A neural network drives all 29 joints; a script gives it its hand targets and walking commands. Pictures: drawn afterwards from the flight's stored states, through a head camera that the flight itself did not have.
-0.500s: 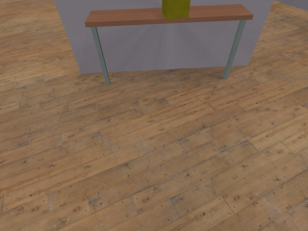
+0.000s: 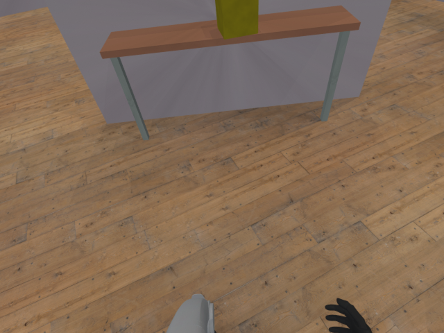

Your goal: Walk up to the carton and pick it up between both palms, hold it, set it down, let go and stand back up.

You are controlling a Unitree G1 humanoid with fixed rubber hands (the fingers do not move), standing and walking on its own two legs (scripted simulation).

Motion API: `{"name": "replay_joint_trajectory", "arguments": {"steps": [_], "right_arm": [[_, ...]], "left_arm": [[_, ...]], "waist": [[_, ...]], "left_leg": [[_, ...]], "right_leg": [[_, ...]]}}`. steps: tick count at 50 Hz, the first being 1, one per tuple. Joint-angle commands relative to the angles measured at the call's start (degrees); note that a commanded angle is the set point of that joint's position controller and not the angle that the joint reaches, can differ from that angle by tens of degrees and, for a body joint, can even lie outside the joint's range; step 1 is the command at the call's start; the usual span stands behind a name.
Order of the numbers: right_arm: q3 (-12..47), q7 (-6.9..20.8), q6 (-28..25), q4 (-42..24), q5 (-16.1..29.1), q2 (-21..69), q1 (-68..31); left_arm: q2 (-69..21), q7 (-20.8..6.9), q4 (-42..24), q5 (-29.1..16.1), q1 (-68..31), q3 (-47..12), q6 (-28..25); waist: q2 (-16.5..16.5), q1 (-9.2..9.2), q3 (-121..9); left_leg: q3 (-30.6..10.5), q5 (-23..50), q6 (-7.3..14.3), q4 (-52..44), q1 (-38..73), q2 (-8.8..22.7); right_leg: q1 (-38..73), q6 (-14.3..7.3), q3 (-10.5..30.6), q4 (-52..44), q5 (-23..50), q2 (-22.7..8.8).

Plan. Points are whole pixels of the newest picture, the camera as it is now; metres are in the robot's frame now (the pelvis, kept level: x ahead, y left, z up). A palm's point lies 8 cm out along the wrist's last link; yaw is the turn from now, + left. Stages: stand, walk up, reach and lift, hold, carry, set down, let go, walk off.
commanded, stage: walk up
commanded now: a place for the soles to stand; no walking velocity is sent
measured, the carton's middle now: (236, 11) +1.59 +0.06 -0.01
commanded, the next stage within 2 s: none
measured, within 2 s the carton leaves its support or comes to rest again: neither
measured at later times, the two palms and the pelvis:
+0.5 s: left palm (156, 208) +0.42 +0.24 -0.10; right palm (344, 263) +0.29 -0.21 -0.11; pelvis +0.28 +0.03 +0.00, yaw -3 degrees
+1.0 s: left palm (182, 167) +0.57 +0.20 -0.10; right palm (335, 159) +0.61 -0.26 -0.12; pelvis +0.52 -0.03 +0.00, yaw -1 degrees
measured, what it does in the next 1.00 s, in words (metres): walks ahead: left foot, then right foot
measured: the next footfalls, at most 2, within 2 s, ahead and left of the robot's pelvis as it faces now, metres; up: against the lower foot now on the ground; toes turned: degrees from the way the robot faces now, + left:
left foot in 0.20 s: +0.31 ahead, +0.09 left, +0.00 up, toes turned +5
right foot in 0.74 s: +0.56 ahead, -0.10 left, +0.00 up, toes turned -9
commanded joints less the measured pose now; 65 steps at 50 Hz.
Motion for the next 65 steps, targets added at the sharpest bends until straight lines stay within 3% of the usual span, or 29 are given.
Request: {"name": "replay_joint_trajectory", "arguments": {"steps": [1,4,6,8,9,10,11,12,14,15,17,19,22,27,31,34,36,37,38,39,41,43,46,52,58,61,63,64,65], "right_arm": [[1.4,-0.5,-2.1,-8.4,0.1,1.6,-12.8],[1.2,-1.0,-2.7,-9.8,-0.1,2.4,-15.1],[0.3,-1.7,-3.0,-9.0,-0.7,1.8,-11.5],[-1.1,-2.7,-3.2,-6.7,-1.4,0.4,-3.3],[-2.4,-3.3,-3.4,-4.9,-1.6,-1.3,5.1],[-3.7,-3.9,-3.5,-4.3,-2.5,-4.0,13.4],[-5.3,-4.3,-4.6,-6.2,-2.6,-9.1,15.6],[-6.0,-5.7,-4.4,-8.6,-0.7,-8.2,12.7],[-4.5,-6.4,-4.4,-7.9,0.1,-3.7,7.1],[-3.7,-6.1,-5.0,-7.1,-0.1,-1.4,6.4],[-2.9,-4.8,-6.4,-5.1,-0.8,0.1,6.7],[-3.3,-4.2,-7.1,-3.7,-0.3,0.0,7.3],[-3.8,-3.9,-7.5,-1.4,0.7,-0.6,10.5],[-4.4,-3.2,-7.2,-0.4,0.9,-1.9,16.6],[-5.2,-3.1,-6.4,-0.9,0.7,-4.3,20.4],[-5.3,-3.3,-5.4,-2.0,0.3,-5.2,19.9],[-4.2,-2.9,-4.8,-1.5,0.4,-3.9,21.0],[-2.9,-2.7,-4.6,-2.7,0.2,-1.8,22.2],[-3.1,-2.9,-3.7,-6.4,0.8,-3.5,22.5],[-3.4,-3.2,-3.0,-7.2,0.2,-4.4,18.3],[-2.9,-2.9,-2.6,-7.3,0.7,-2.8,13.9],[-2.8,-2.1,-2.0,-4.6,0.3,-1.5,16.8],[-2.2,-1.2,-1.6,-2.7,-0.3,0.7,16.0],[-0.4,-0.9,-1.5,-5.0,-0.5,1.9,2.5],[0.6,-0.8,-2.3,-8.1,-0.2,2.5,-8.1],[-0.5,-1.2,-2.8,-8.5,-0.6,2.1,-5.5],[-2.2,-2.0,-3.5,-6.8,-1.2,0.7,3.2],[-3.6,-2.7,-3.8,-4.8,-1.8,-1.8,11.0],[-5.2,-3.4,-4.3,-5.0,-3.1,-5.7,16.8]], "left_arm": [[8.9,0.4,-4.7,-0.2,1.6,3.4,-1.8],[9.4,0.7,-5.3,-0.3,1.0,3.8,-1.3],[10.0,0.8,-5.6,-0.1,0.2,4.2,-0.8],[11.5,0.7,-5.9,0.2,-0.5,4.8,-0.3],[11.4,0.4,-5.8,-0.1,0.1,4.6,0.0],[10.1,0.0,-6.1,-0.3,1.8,3.6,0.1],[8.4,0.0,-9.5,-1.5,5.6,2.4,1.0],[11.4,0.5,-11.5,-0.7,0.0,3.1,1.5],[10.4,0.2,-12.9,-0.6,-9.0,2.8,1.9],[9.8,-0.4,-12.0,-0.8,-9.8,2.8,2.2],[7.3,-1.3,-10.0,0.0,-7.4,2.3,2.9],[6.2,-2.0,-8.5,0.6,-8.7,1.7,3.0],[6.1,-2.2,-9.4,0.9,-16.1,0.8,3.1],[4.8,-2.2,-12.3,0.3,-28.6,-1.5,2.7],[4.8,-2.0,-14.5,0.2,-33.7,-1.6,2.1],[5.7,-1.4,-14.6,0.7,-29.3,-0.3,1.5],[9.0,-0.1,-11.6,1.9,-15.6,1.9,0.8],[12.6,0.7,-11.4,3.5,-7.3,3.4,0.6],[16.7,1.7,-14.0,2.3,-7.8,4.4,-0.2],[14.9,2.9,-14.9,0.6,-11.4,4.6,0.1],[10.7,3.1,-13.9,-0.1,-15.4,2.8,-0.2],[7.9,2.2,-12.4,0.5,-17.0,1.7,-1.2],[8.0,1.3,-10.0,0.2,-15.1,2.2,-2.1],[8.4,1.0,-7.0,-0.3,-8.5,3.2,-1.9],[11.6,0.8,-7.8,0.2,-4.4,4.3,-1.2],[12.7,0.8,-8.4,0.3,-5.3,4.5,-0.4],[12.6,0.5,-8.1,0.2,-5.7,4.0,0.3],[11.0,0.1,-7.5,0.0,-3.7,3.1,0.5],[8.6,-0.1,-9.2,-0.3,-1.5,1.8,0.8]], "waist": [[-8.4,1.33,8.2],[-9.1,1.44,8.0],[-8.8,-0.12,7.3],[-6.8,-3.13,3.4],[-3.3,-6.35,-2.4],[0.4,-9.07,-11.4],[8.0,-8.4,-18.6],[3.0,-9.68,-17.8],[-3.7,-7.84,-5.7],[-6.6,-5.89,-2.5],[-1.0,-2.55,0.4],[-0.1,-1.93,1.2],[0.8,-2.32,4.7],[1.9,-5.67,5.5],[1.8,-7.25,5.7],[0.0,-4.79,4.5],[-7.0,0.66,-4.0],[-13.9,3.56,-13.0],[-14.4,3.24,-14.6],[-8.0,3.01,-12.0],[-3.8,0.39,-3.3],[-6.3,-3.48,0.0],[-8.4,-4.8,2.1],[-9.1,-2.26,4.6],[-8.8,0.61,5.6],[-7.4,-1.13,5.6],[-2.5,-5.13,2.3],[1.7,-7.34,-4.3],[9.0,-9.05,-12.6]], "left_leg": [[4.3,3.7,1.3,-12.6,-3.1,-2.0],[5.0,3.5,4.3,-21.4,3.7,-3.1],[4.5,1.9,6.4,-25.7,10.0,-4.3],[5.6,-5.8,8.4,-28.5,18.7,-6.8],[5.6,-7.3,10.1,-29.0,31.2,-7.0],[-6.0,-16.1,13.2,-24.3,46.7,2.8],[-39.1,-23.9,21.8,-30.4,61.0,19.8],[-51.1,-26.6,23.2,-41.5,58.6,21.1],[-29.8,-14.7,18.0,-40.0,45.1,17.5],[-20.4,-9.1,14.1,-40.8,37.3,13.3],[-12.6,0.2,11.9,-41.9,29.4,9.8],[-8.5,-2.1,12.7,-43.9,26.8,7.1],[-5.3,-1.7,11.0,-45.3,26.6,4.4],[-3.7,0.3,8.3,-44.8,30.3,1.9],[-5.6,-1.4,9.9,-44.3,33.6,5.3],[-6.8,-1.1,11.3,-38.7,37.0,7.2],[-0.9,-0.6,9.9,-16.5,30.7,1.2],[1.7,-17.7,7.5,4.1,18.7,-2.7],[-1.8,-34.7,4.7,17.9,3.3,-9.9],[-6.6,-28.2,3.7,22.9,-1.0,-7.0],[-6.3,-22.0,2.5,21.9,-0.2,-3.9],[-5.7,-17.8,1.3,16.7,6.5,-1.7],[-3.6,-12.7,-0.2,14.1,6.5,-1.7],[-0.3,-1.8,0.1,-1.4,0.3,0.0],[3.1,-3.5,3.4,-17.5,6.0,-1.4],[2.6,-8.4,6.4,-22.6,13.3,-2.5],[4.0,-9.6,8.6,-29.2,25.9,-5.4],[0.7,-9.7,10.6,-27.8,38.8,-3.0],[-21.1,-15.2,15.7,-28.7,51.9,12.6]], "right_leg": [[-1.6,-2.3,9.6,-9.8,12.2,-11.5],[0.0,-3.5,9.0,-9.6,14.3,-13.4],[1.8,-3.7,9.5,-7.5,14.9,-14.8],[4.8,-4.2,7.7,5.7,20.9,-13.5],[0.7,-3.7,4.4,19.5,20.2,-10.3],[-11.0,-3.0,3.3,36.2,6.7,-8.0],[-31.3,0.2,3.9,57.2,-19.4,0.9],[-38.0,1.0,9.5,63.2,-14.7,1.2],[-38.6,1.3,9.0,63.9,-6.7,-3.8],[-34.4,1.4,9.2,59.2,-4.2,-5.8],[-29.7,2.9,7.8,55.6,-2.2,-6.8],[-30.8,4.2,5.9,53.7,0.8,-7.3],[-36.7,5.0,2.9,46.5,8.6,-8.8],[-35.9,4.8,-2.0,26.6,16.3,-8.1],[-30.3,1.9,-3.5,18.4,13.7,-6.6],[-23.6,-0.9,-2.9,13.3,6.5,-4.9],[-2.7,-4.4,-1.6,10.5,5.8,-5.1],[10.7,-8.2,17.9,10.7,0.1,-21.0],[17.7,-13.9,43.5,1.3,-0.8,-31.5],[13.9,-13.8,43.0,-2.0,-0.7,-30.7],[2.1,-9.5,24.3,-0.3,11.2,-25.6],[-8.5,-5.2,13.9,-2.8,16.1,-19.7],[-12.4,-4.9,8.8,-4.5,19.2,-16.3],[-8.0,-2.6,7.1,-5.5,18.0,-13.5],[-4.0,-4.1,7.4,-5.7,14.4,-16.1],[-3.4,-5.5,8.0,-3.2,13.1,-18.1],[-4.9,-5.1,4.7,10.4,17.8,-15.0],[-10.2,-3.6,0.9,24.0,14.7,-10.8],[-23.9,-0.4,-2.1,43.6,-2.7,-5.8]]}}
